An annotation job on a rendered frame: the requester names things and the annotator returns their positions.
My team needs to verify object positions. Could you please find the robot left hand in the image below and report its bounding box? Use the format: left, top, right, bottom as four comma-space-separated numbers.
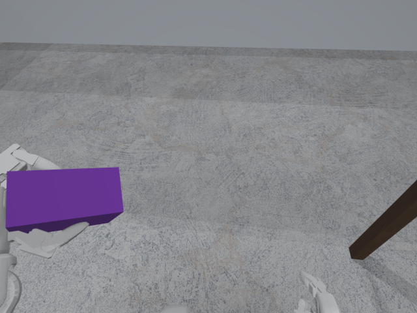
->
0, 143, 89, 259

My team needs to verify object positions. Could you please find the sponge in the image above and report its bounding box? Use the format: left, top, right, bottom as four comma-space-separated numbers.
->
5, 167, 124, 233

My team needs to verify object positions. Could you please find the table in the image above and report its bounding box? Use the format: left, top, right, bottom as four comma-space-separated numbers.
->
349, 180, 417, 260

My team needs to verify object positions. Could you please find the robot right hand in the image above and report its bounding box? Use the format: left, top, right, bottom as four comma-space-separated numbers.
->
294, 272, 341, 313

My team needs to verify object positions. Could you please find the robot left forearm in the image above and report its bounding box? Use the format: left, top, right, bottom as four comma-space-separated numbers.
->
0, 253, 22, 313

